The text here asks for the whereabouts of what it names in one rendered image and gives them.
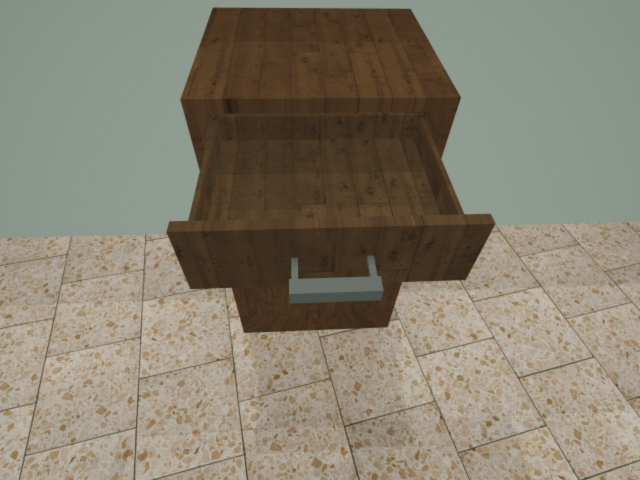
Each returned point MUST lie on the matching cabinet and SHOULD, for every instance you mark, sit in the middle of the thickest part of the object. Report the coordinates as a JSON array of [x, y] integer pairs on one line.
[[315, 61]]

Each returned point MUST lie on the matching drawer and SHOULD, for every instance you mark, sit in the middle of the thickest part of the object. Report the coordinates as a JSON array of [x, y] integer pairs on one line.
[[330, 190]]

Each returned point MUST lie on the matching handle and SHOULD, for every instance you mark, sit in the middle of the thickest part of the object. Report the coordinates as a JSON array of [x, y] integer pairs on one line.
[[341, 289]]

